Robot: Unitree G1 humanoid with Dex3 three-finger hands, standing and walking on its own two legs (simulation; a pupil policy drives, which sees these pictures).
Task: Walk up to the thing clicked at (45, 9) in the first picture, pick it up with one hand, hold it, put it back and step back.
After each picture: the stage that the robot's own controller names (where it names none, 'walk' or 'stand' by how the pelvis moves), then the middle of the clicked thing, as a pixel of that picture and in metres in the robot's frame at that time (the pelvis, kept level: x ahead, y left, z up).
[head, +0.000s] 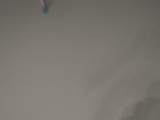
stand; (43, 4) +2.18 +0.55 -0.66
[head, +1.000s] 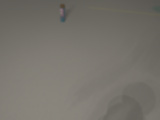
walk; (62, 13) +2.08 +0.23 -0.63
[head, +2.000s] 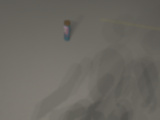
walk; (67, 30) +1.47 +0.13 -0.65
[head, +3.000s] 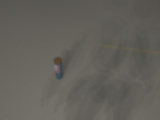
walk; (58, 68) +0.94 +0.21 -0.65
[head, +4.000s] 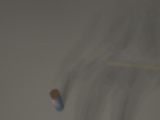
walk; (57, 100) +0.58 +0.24 -0.62
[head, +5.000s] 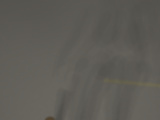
stand; out of the picture +0.41 +0.23 -0.64
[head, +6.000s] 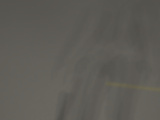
stand; out of the picture +0.39 +0.22 -0.64
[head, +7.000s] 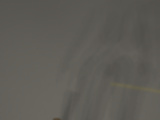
stand; out of the picture +0.40 +0.19 -0.65
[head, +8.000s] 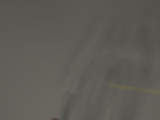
stand; out of the picture +0.42 +0.21 -0.66
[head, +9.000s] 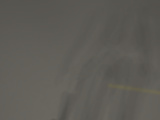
stand; out of the picture +0.41 +0.22 -0.66
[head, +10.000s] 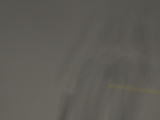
go down; out of the picture +0.40 +0.22 -0.66
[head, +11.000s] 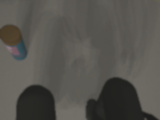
go down; (15, 45) +0.50 +0.22 -0.28
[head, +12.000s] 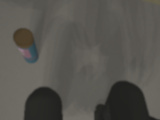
approach; (28, 48) +0.50 +0.21 -0.27
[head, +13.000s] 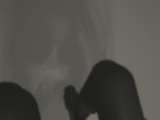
close in; out of the picture +0.50 +0.26 -0.18
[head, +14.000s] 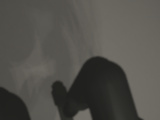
close; out of the picture +0.49 +0.28 -0.17
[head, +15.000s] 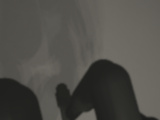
lift; out of the picture +0.43 +0.26 -0.18
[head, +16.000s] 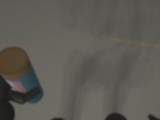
lift; (25, 81) +0.34 +0.18 +0.02
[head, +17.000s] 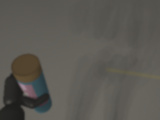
hold; (35, 88) +0.32 +0.16 +0.03
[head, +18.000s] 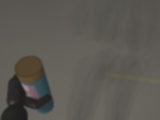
hold; (38, 89) +0.32 +0.16 +0.03
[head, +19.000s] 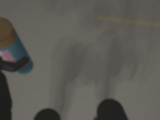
crouch; (14, 52) +0.45 +0.19 -0.03
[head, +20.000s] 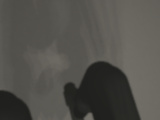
lower; out of the picture +0.52 +0.25 -0.13
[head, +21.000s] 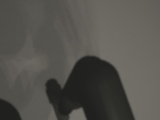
lower; out of the picture +0.51 +0.27 -0.18
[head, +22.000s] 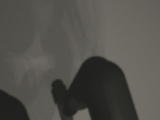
lower; out of the picture +0.50 +0.26 -0.18
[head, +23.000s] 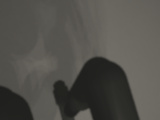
lower; out of the picture +0.48 +0.26 -0.18
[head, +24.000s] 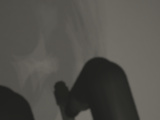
rest; out of the picture +0.47 +0.25 -0.18
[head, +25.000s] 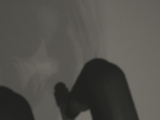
withdraw; out of the picture +0.47 +0.23 -0.18
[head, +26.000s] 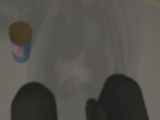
stand; (21, 45) +0.48 +0.19 -0.22
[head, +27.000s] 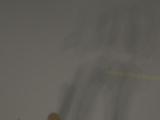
stand; out of the picture +0.40 +0.17 -0.58
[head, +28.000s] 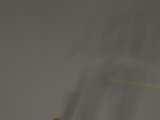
stand; out of the picture +0.40 +0.17 -0.60
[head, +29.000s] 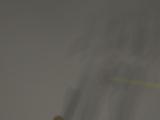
stand; out of the picture +0.40 +0.16 -0.60
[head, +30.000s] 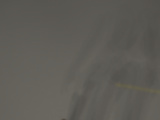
walk; out of the picture +0.42 +0.17 -0.65
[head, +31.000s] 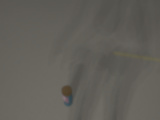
walk; (67, 96) +0.51 +0.11 -0.63
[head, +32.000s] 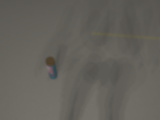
walk; (51, 68) +0.77 +0.24 -0.63
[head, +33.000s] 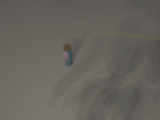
stand; (68, 55) +1.04 +0.18 -0.63
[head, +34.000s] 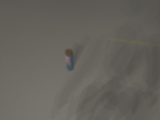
stand; (69, 60) +1.05 +0.15 -0.65
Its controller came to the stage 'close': yes
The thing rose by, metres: 0.70
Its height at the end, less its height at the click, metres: +0.00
